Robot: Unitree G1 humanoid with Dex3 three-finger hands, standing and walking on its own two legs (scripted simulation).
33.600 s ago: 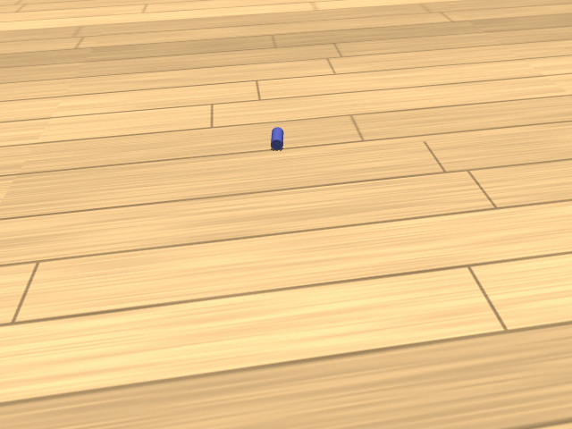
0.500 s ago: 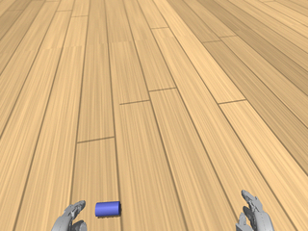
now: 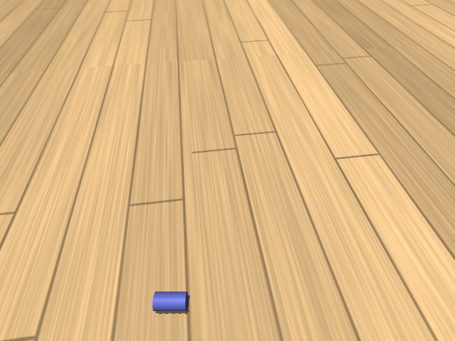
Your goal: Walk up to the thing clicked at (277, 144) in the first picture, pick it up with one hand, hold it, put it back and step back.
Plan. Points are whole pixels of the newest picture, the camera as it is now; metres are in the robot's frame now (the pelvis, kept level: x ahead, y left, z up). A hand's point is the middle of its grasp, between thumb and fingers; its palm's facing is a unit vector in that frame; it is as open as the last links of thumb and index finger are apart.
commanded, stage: stand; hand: left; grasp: from above
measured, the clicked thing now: (170, 301) +0.40 +0.26 -0.72
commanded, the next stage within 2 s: none
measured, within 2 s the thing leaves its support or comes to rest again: neither
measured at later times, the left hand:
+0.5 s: hand out of the picture +0.04 +0.24 -0.14, palm faces +0.04 -0.94 -0.34, open 7.4 cm
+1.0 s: hand out of the picture +0.06 +0.22 -0.14, palm faces +0.02 -0.94 -0.33, open 7.4 cm
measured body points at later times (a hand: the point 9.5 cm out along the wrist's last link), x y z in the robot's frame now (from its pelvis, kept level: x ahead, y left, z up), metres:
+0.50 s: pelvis -0.01 +0.00 +0.02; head -0.01 +0.00 +0.47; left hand +0.04 +0.29 -0.12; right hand +0.07 -0.28 -0.12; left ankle +0.01 +0.12 -0.72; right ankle +0.01 -0.15 -0.72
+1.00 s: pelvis +0.00 -0.02 +0.03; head +0.01 -0.02 +0.48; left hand +0.06 +0.27 -0.11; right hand +0.07 -0.31 -0.12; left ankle +0.01 +0.12 -0.72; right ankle +0.01 -0.15 -0.72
